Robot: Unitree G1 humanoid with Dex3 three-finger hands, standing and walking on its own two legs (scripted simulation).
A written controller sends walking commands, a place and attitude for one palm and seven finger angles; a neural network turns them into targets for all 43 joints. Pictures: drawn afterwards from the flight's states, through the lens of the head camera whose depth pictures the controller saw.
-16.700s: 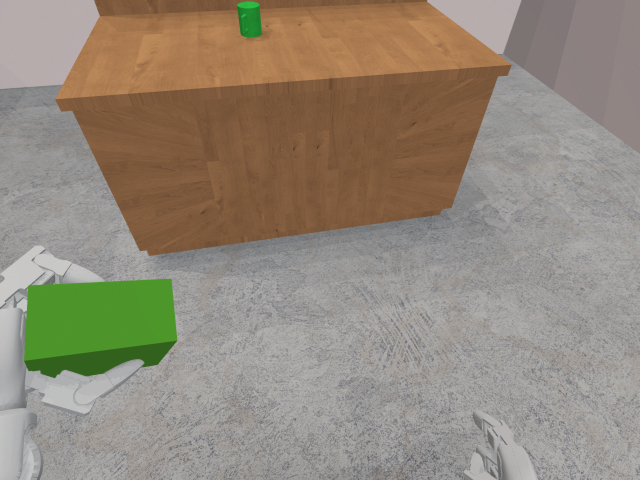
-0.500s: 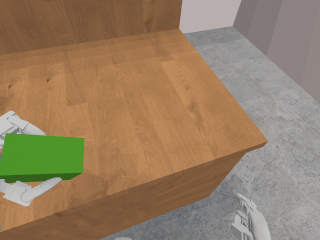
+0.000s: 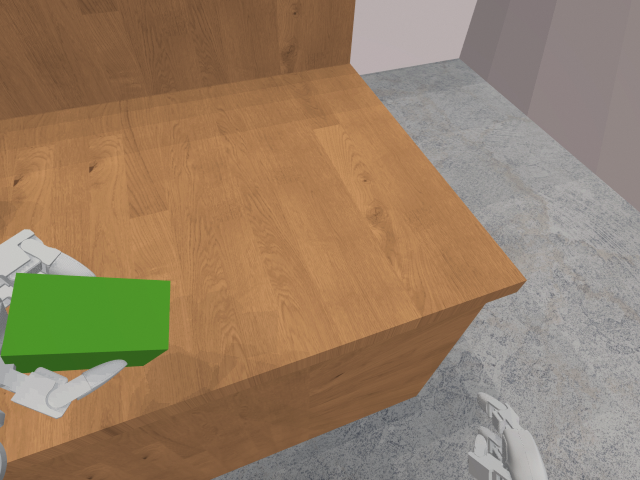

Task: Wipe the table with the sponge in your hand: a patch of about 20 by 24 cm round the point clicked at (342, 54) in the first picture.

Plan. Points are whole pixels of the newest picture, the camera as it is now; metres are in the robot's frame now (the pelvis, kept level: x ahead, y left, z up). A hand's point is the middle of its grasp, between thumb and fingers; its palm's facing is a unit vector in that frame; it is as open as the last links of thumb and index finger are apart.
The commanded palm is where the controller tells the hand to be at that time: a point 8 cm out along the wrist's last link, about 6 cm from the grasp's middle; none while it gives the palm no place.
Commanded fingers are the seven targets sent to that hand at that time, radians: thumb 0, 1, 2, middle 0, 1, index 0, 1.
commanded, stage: shuffle to correct the standing spot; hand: left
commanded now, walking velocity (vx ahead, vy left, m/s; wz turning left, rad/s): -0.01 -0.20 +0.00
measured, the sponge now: (112, 327) +0.23 +0.21 +0.15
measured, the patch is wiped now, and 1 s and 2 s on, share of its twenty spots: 0.00 0.00 0.00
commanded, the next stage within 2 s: come to a stop and stand still in 0.24 s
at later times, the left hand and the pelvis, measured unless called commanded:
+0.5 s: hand out of the picture +0.25 +0.30 +0.21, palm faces +0.45 -0.74 -0.50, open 10.2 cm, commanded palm +0.16 +0.28 +0.18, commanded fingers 0.00 0.10 1.30 -1.20 -1.60 -1.20 -1.60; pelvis -0.01 +0.00 +0.00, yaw -1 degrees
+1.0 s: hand out of the picture +0.21 +0.34 +0.18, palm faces +0.43 -0.82 -0.39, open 10.2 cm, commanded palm +0.15 +0.36 +0.18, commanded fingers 0.00 0.10 1.30 -1.20 -1.60 -1.20 -1.60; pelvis -0.01 +0.08 +0.01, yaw +0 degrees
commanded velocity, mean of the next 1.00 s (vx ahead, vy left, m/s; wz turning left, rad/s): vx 0.00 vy -0.06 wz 0.00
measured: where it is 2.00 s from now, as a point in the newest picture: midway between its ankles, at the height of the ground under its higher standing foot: outside the picture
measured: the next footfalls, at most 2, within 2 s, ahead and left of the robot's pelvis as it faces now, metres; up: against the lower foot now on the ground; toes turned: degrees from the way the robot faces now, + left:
none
